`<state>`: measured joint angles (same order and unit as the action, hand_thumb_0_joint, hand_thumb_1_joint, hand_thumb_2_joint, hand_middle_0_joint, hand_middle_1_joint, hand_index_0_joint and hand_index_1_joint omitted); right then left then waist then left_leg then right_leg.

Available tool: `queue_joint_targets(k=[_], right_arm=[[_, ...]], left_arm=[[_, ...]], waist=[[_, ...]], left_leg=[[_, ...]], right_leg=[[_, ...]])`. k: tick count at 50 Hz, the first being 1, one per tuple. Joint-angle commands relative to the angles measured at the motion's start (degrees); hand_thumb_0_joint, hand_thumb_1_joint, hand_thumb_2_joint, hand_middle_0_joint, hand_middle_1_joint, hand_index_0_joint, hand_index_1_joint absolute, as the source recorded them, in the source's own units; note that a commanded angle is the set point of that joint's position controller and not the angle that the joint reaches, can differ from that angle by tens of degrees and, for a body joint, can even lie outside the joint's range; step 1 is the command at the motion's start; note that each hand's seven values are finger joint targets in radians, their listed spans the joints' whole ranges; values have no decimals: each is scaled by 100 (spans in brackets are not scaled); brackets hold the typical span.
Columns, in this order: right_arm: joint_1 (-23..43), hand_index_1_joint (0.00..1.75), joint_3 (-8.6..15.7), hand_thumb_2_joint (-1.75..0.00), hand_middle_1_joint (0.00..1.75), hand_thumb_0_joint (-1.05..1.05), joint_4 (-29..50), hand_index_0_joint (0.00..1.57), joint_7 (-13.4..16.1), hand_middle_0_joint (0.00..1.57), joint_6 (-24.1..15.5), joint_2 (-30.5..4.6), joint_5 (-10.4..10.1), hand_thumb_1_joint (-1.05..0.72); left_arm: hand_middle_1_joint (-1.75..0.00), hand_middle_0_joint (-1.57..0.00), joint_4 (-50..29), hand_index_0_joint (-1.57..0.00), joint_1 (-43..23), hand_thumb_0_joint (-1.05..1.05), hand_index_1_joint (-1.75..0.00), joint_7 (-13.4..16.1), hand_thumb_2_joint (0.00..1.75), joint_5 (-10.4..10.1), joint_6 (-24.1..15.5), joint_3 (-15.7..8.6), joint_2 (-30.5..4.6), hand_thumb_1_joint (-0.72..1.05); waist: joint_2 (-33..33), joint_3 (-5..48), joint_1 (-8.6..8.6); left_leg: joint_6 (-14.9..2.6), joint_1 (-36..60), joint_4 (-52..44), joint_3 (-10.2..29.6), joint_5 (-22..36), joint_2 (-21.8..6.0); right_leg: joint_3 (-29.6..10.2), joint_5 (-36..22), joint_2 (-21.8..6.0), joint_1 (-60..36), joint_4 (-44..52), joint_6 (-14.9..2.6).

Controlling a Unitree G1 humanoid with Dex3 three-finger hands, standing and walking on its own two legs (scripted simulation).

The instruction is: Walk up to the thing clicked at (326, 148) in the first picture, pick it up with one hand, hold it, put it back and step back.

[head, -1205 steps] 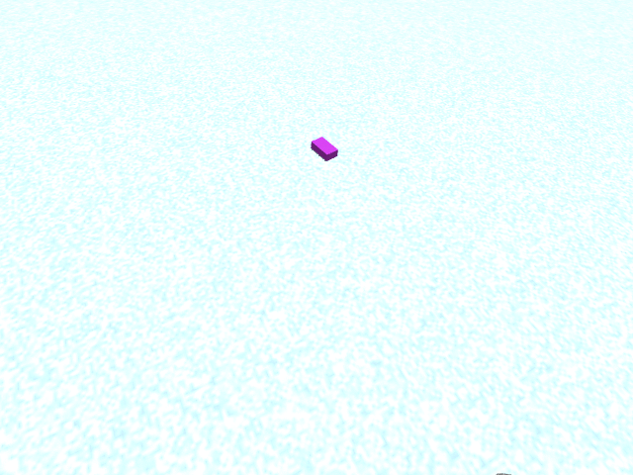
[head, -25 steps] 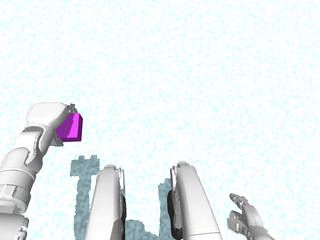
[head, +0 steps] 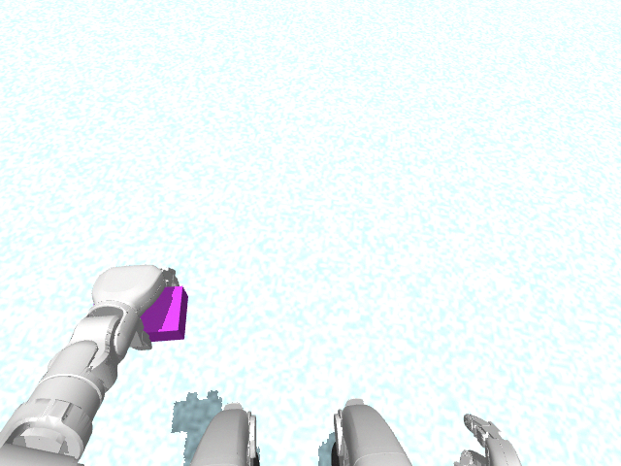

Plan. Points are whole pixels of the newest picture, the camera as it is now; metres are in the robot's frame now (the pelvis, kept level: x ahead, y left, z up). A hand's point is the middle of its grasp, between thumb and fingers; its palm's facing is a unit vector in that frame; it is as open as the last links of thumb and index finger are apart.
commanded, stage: lift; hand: left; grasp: from above
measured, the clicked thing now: (140, 315) +0.34 +0.24 -0.11
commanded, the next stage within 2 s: hold in 0.30 s
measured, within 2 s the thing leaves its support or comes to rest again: neither
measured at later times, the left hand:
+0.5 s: hand (129, 283) +0.35 +0.23 -0.01, palm faces -0.46 -0.03 -0.89, open 9.9 cm
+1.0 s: hand (124, 270) +0.35 +0.22 +0.02, palm faces -0.46 -0.02 -0.89, open 9.9 cm
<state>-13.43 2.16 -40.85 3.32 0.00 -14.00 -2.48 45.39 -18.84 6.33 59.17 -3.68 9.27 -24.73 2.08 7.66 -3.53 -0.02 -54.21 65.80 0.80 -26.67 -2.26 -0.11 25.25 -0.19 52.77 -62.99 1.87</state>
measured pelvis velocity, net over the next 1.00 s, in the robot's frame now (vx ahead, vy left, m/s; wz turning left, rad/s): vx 0.05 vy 0.00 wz -0.01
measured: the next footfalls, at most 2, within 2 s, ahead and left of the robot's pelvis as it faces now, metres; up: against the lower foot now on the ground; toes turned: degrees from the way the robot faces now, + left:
none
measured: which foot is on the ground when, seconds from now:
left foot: down 0.00-1.00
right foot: down 0.00-1.00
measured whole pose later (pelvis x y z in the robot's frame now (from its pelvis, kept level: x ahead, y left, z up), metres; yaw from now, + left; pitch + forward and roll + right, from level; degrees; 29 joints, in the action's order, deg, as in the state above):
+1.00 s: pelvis +0.05 +0.00 +0.07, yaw -1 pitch +6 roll +0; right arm -12.7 2.8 -38.4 3.4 4.4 -14.3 -3.6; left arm 37.6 -14.7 -1.0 58.3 -3.2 11.6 -24.2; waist 2.1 3.6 -0.7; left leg -0.3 -25.3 39.0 -2.0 -19.4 -1.4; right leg -2.2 18.2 -1.1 25.3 -37.8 2.1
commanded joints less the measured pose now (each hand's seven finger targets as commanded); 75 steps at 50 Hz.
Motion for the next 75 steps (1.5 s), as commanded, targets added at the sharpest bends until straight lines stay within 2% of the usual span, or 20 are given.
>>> queue_joint_targets(k=[1, 4, 6, 7, 10, 11, 19, 20, 27, 29, 31, 39, 43, 45, 46, 51, 58, 68, 73, 75], right_arm=[[-70, 30, 269, -90, 30, 0, 547, 20, 17, 20, -204, -801, 38, -91], [-118, 30, 298, -90, 30, 0, 540, 20, 6, 20, -186, -829, 33, -90], [-82, 30, 303, -90, 30, 0, 578, 20, 2, 20, -178, -812, 17, -90], [-106, 30, 312, -90, 30, 0, 571, 20, 4, 20, -168, -826, 17, -90], [-63, 30, 307, -90, 30, 0, 576, 20, 1, 20, -149, -798, 11, -90], [-78, 30, 328, -90, 30, 0, 589, 20, 5, 20, -143, -833, 6, -90], [-48, 30, 319, -90, 30, 0, 606, 20, 21, 20, -72, -797, -22, -90], [-32, 30, 340, -90, 30, 0, 611, 20, 24, 20, -68, -823, -18, -90], [-33, 30, 350, -90, 30, 0, 615, 20, 23, 20, 26, -827, -37, -89], [-42, 30, 360, -89, 30, 0, 624, 20, 22, 20, 51, -845, -41, -89], [36, 30, 349, -90, 30, 0, 697, 20, 17, 20, 86, -843, -48, -89], [130, 30, 344, -90, 30, 0, 822, 20, 26, 20, 162, -844, -67, -89], [206, 30, 327, -90, 30, 0, 882, 20, 42, 20, 200, -841, -69, -89], [219, 30, 315, -90, 30, 0, 908, 20, 36, 20, 213, -835, -73, -89], [219, 30, 336, -90, 30, 0, 905, 20, 47, 20, 224, -862, -68, -89], [371, 30, 291, -90, 30, 0, 983, 20, 52, 20, 232, -834, -85, -89], [472, 30, 260, -90, 30, 0, 1009, 20, 85, 20, 235, -813, -93, -90], [711, 30, 183, -90, 30, 0, 1079, 20, 112, 20, 217, -778, -108, -90], [732, 30, 183, -90, 30, 0, 1068, 20, 137, 20, 214, -779, -108, -90], [757, 30, 164, -90, 30, 0, 1079, 20, 139, 20, 204, -767, -113, -90]], left_arm=[[-50, -108, -761, -108, -1721, 0, -51, 318, 65, 2, -3, -466, -1176, 71], [-51, -106, -738, -105, -1757, 0, -51, 329, 66, 13, 14, -499, -1214, 68], [-52, -104, -897, -105, -1850, 0, -52, 315, 65, -19, 30, -349, -1092, 68], [-51, -104, -802, -104, -1737, 0, -52, 308, 66, -42, 45, -437, -1164, 66], [-50, -104, -827, -103, -1671, 0, -51, 266, 65, -76, 75, -311, -1029, 65], [-50, -103, -829, -103, -1568, 0, -50, 266, 64, -81, 79, -443, -1163, 66], [-54, -102, -1159, -103, -1608, 0, -53, 76, 66, -103, 46, -261, -1003, 66], [-51, -102, -1212, -102, -1587, 0, -51, 86, 66, -134, 36, -410, -1166, 65], [-54, -99, -1364, -100, -1572, 0, -53, -165, 66, -60, 35, -264, -1056, 63], [-54, -99, -1352, -101, -1491, 0, -53, -209, 66, -129, 38, -374, -1123, 64], [-55, -101, -1432, -102, -1526, 0, -54, -268, 69, -93, 23, -279, -1064, 65], [-53, -98, -1694, -100, -1398, 0, -52, -479, 65, -110, 5, -304, -1104, 63], [-52, -100, -1731, -101, -1386, 0, -51, -489, 67, -133, 6, -397, -1179, 65], [-53, -100, -1797, -101, -1336, 0, -52, -518, 66, -140, 21, -267, -1034, 65], [-54, -99, -1826, -101, -1398, 0, -53, -507, 67, -143, 14, -418, -1178, 66], [-57, -99, -1889, -101, -1369, 0, -55, -525, 67, -159, 38, -331, -1105, 66], [-57, -101, -2015, -102, -1389, 0, -55, -603, 68, -189, 35, -320, -1148, 67], [-56, -100, -2050, -103, -1289, 0, -54, -621, 63, -264, 5, -351, -1148, 68], [-58, -101, -2163, -103, -1326, 0, -56, -634, 66, -242, -11, -399, -1219, 68], [-59, -100, -2210, -102, -1356, 0, -57, -653, 66, -271, -15, -280, -1095, 68]], waist=[[148, 1529, 20], [78, 1594, 18], [60, 1583, 42], [14, 1517, 55], [40, 1371, 57], [-3, 1382, 101], [14, 1355, 113], [106, 1364, 154], [-7, 1497, 153], [18, 1444, 180], [45, 1286, 193], [38, 1329, 213], [-17, 1209, 246], [-24, 1248, 229], [85, 1209, 258], [-21, 995, 285], [-120, 1029, 299], [-123, 689, 364], [-76, 816, 364], [-74, 725, 321]], left_leg=[[-62, 1651, -1539, -45, 613, 232], [-50, 1984, -1745, -45, 865, 237], [-58, 2150, -1848, -69, 1019, 271], [-55, 2207, -1943, -64, 1000, 265], [-37, 2414, -2180, -64, 1061, 260], [-34, 2482, -2245, -64, 1101, 262], [-8, 3006, -2591, -92, 1652, 261], [11, 3083, -2629, -87, 1699, 252], [-14, 3463, -2738, -162, 2492, 274], [-3, 3542, -2798, -170, 2643, 258], [-4, 3558, -2883, -176, 2571, 257], [-29, 3786, -3004, -202, 2860, 251], [-51, 3770, -3072, -245, 2744, 283], [-50, 3840, -3106, -233, 2812, 269], [-33, 3826, -3137, -222, 2764, 247], [-44, 3771, -3310, -211, 2257, 267], [-83, 3966, -3389, -271, 2379, 287], [-79, 3999, -3717, -267, 1702, 289], [-80, 4166, -3739, -298, 1919, 297], [-74, 4191, -3786, -295, 1854, 284]], right_leg=[[48, -546, 206, -1252, 1441, -243], [30, -774, 214, -1510, 1645, -241], [-22, -934, 191, -1720, 1823, -224], [-12, -911, 200, -1775, 1902, -224], [-4, -953, 201, -1952, 2098, -229], [-3, -977, 204, -2043, 2151, -229], [0, -1445, 225, -2413, 2439, -241], [16, -1446, 228, -2472, 2468, -245], [-21, -2203, 220, -2906, 2590, -235], [9, -2272, 244, -2996, 2623, -244], [24, -2203, 245, -2969, 2691, -250], [18, -2429, 241, -3145, 2759, -246], [2, -2417, 219, -3288, 2879, -223], [8, -2446, 219, -3281, 2851, -233], [27, -2344, 239, -3233, 2878, -242], [4, -1908, 231, -3285, 3073, -233], [-20, -2074, 205, -3393, 3194, -209], [-37, -1383, 189, -3465, 3486, -211], [-54, -1592, 182, -3549, 3512, -204], [-57, -1533, 190, -3499, 3552, -209]])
